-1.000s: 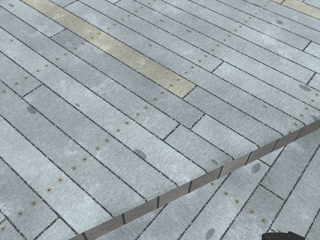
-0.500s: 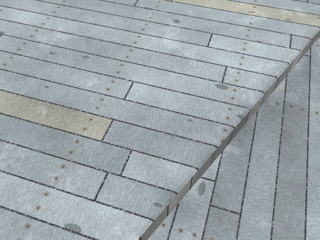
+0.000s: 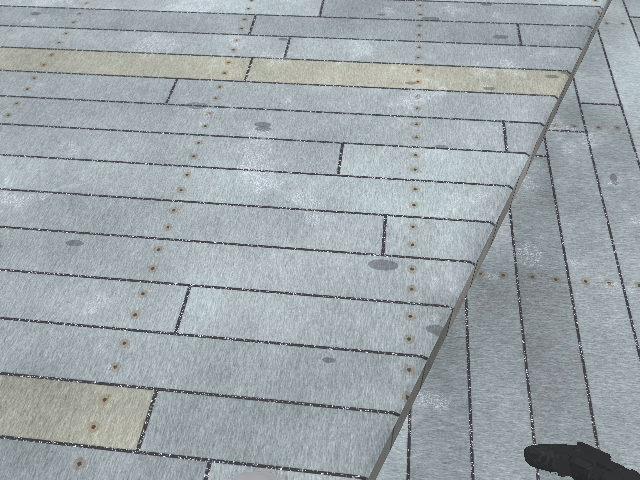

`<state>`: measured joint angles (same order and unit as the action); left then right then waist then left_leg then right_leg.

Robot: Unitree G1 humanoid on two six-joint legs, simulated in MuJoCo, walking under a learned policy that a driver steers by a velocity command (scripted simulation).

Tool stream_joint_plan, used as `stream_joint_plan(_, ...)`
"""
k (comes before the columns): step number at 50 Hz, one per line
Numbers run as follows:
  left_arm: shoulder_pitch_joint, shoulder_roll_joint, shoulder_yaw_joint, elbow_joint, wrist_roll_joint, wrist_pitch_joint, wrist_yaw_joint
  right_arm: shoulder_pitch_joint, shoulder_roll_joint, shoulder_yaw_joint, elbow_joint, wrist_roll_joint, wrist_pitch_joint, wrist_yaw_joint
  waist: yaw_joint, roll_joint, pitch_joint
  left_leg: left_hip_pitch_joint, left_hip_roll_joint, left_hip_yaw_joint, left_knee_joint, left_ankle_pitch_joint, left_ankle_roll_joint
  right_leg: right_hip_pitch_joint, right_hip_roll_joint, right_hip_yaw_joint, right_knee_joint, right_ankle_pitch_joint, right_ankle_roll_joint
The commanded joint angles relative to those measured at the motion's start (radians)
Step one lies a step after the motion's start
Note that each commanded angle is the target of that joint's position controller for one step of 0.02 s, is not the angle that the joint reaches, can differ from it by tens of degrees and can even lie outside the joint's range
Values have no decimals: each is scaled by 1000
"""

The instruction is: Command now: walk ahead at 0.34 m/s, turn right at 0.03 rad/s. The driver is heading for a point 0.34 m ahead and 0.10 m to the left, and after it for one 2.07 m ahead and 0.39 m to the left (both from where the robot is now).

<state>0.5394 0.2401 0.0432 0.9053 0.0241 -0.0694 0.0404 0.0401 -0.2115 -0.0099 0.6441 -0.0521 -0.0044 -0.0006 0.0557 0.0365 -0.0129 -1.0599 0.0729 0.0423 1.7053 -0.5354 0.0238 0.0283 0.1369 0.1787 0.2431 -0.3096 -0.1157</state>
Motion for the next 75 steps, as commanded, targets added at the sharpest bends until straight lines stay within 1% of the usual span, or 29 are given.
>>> stream_joint_plan(1,52,119,19,3,4,-2,20,-213,-15,22,-199,5,-17,-9,-23,-61,127,-327,23,-58,-71,-96,65,169,-354,74,23,817,-61)
stream_joint_plan(3,-27,127,10,-4,-20,17,15,-145,28,49,-200,12,-3,0,-58,-62,58,113,-30,81,-323,101,95,-51,-282,-68,-109,979,-34)
stream_joint_plan(4,-97,157,11,-45,-38,12,1,-59,11,49,-163,27,-3,3,-90,-89,43,393,-61,114,-532,167,117,-172,-276,-107,-79,1272,-25)
stream_joint_plan(6,-104,218,36,-27,-40,10,-6,225,-55,12,-53,33,1,-13,-187,-192,-114,679,-128,64,-659,258,120,-72,-313,-81,206,1539,18)
stream_joint_plan(7,-102,224,44,-44,-63,11,-18,410,-128,-23,26,24,0,-11,-249,-120,-235,879,-159,9,-712,334,179,-135,-247,-158,512,1609,47)
stream_joint_plan(8,-81,184,37,-93,-91,2,-39,529,-271,-73,66,21,-13,-11,-277,260,-369,1172,180,-566,-962,839,411,-443,1,-148,1097,538,141)
stream_joint_plan(9,-67,184,39,-112,-8,-3,-54,366,-249,-69,37,50,3,-19,-150,258,-477,1088,208,-928,-1179,1180,389,-421,61,-55,1296,-4,121)
stream_joint_plan(10,-65,128,29,-132,11,15,-63,200,-224,-72,21,68,-1,-19,-47,138,-380,935,208,-881,-1182,866,362,-470,-4,-25,1378,5,113)
stream_joint_plan(11,-119,100,15,-149,30,38,-54,130,-153,-63,31,62,0,-21,-24,-15,-216,775,160,-791,-1171,585,313,-528,-56,-59,1350,17,101)
stream_joint_plan(12,-187,73,4,-179,38,58,-41,113,-100,-51,48,49,-1,-27,-15,-78,-60,634,111,-671,-1175,453,266,-596,-97,-73,1295,7,85)
stream_joint_plan(13,-206,67,0,-202,37,75,-33,110,-70,-45,61,44,-3,-31,2,-88,7,531,74,-578,-1215,439,241,-606,-119,-83,1252,-4,83)
stream_joint_plan(15,-210,56,-8,-230,17,96,-21,127,-86,-54,80,38,-21,-25,15,-38,-11,500,38,-464,-1268,511,231,-592,-134,-108,1195,13,94)
stream_joint_plan(18,-258,70,-4,-267,4,86,-6,178,-124,-70,92,45,-39,-24,-1,-32,-67,578,13,-372,-1306,679,229,-614,-143,-118,1092,97,120)
stream_joint_plan(24,-388,70,-3,-319,21,113,0,274,-176,-95,84,57,-9,-44,-69,3,-63,819,1,-454,-1407,344,161,-794,-153,-84,995,174,157)
stream_joint_plan(31,-425,104,15,-317,14,116,-2,327,-200,-111,71,54,5,-50,-100,48,-28,978,12,-542,-1416,353,164,-841,-149,-52,873,141,198)
stream_joint_plan(41,-422,143,31,-295,13,105,-9,351,-200,-95,74,43,-23,-58,-102,29,-25,1076,66,-595,-1395,515,247,-846,-137,-61,885,46,173)
stream_joint_plan(48,-445,146,28,-322,9,103,-18,360,-204,-90,92,39,-16,-66,-101,35,-14,1085,72,-616,-1356,577,276,-857,-133,-76,819,11,184)
stream_joint_plan(51,-418,147,25,-342,9,112,-16,313,-201,-88,90,41,-16,-75,-73,36,-22,1057,85,-616,-1319,610,255,-818,-149,-29,793,24,180)
stream_joint_plan(56,-430,151,27,-375,1,114,-19,296,-220,-92,97,30,-22,-84,-86,47,10,1050,119,-574,-1292,600,225,-813,-171,22,760,28,160)
stream_joint_plan(61,-446,147,28,-404,-16,106,-51,273,-242,-102,95,13,-15,-93,-110,88,43,1004,94,-458,-1212,475,145,-686,-219,-19,512,122,134)
stream_joint_plan(62,-404,117,18,-381,-31,109,-55,250,-224,-91,90,30,6,-87,-87,50,33,920,9,-332,-1207,416,119,-504,-174,-156,307,86,143)
stream_joint_plan(63,-373,97,20,-349,-38,111,-49,281,-212,-87,99,40,9,-84,-91,13,21,870,-22,-289,-1143,315,95,-336,-161,-219,178,314,157)
stream_joint_plan(64,-286,112,30,-295,-35,107,-34,310,-187,-77,117,32,12,-84,-65,-89,-13,877,-74,-220,-980,267,73,-219,-144,-237,87,478,177)
stream_joint_plan(65,-192,209,58,-249,-1,87,-35,353,-157,-68,112,50,14,-75,-67,-391,-123,693,-171,-94,-746,221,8,73,-163,-170,276,738,131)
stream_joint_plan(66,-49,227,68,-217,-34,83,-42,282,-140,-58,81,41,8,-67,21,-523,-211,427,-207,-78,-481,-275,-32,266,-318,84,294,927,64)
stream_joint_plan(67,-11,223,67,-264,-30,92,-25,132,-150,-44,27,7,4,-73,98,-325,-234,389,-155,-174,-350,-253,-74,198,-367,207,272,859,75)
stream_joint_plan(69,-192,222,62,-328,17,100,7,121,-162,-40,29,38,14,-42,1,-114,-155,400,-93,-129,-331,-75,-67,6,-347,230,224,667,49)
stream_joint_plan(72,-291,197,55,-357,28,92,-13,191,-170,-47,26,10,56,-28,-91,-114,-83,543,-109,-11,-464,13,-33,-176,-239,146,115,588,88)
stream_joint_plan(75,-317,205,61,-360,25,87,-20,246,-182,-54,4,7,84,-37,-127,-163,-61,628,-131,32,-668,-69,7,-206,-265,172,59,736,115)
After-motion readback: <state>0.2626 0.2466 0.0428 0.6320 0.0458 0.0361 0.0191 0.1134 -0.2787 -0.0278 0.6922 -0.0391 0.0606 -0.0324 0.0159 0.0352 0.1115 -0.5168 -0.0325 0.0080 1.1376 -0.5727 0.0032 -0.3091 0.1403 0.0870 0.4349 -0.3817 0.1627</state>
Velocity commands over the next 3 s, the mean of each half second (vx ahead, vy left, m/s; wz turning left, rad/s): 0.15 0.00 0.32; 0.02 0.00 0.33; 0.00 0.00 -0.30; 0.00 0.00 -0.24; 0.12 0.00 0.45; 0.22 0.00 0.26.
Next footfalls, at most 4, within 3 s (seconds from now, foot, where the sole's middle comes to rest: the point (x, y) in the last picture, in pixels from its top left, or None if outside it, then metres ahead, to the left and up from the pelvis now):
0.12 left None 0.30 0.12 -0.65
1.26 right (416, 404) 0.59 -0.10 -0.65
1.62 left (377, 417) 0.56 -0.02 -0.65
1.90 right None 0.49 -0.29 -0.77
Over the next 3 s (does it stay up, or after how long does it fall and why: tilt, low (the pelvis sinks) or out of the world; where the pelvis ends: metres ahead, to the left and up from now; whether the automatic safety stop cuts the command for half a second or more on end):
stays up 0.79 0.05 0.11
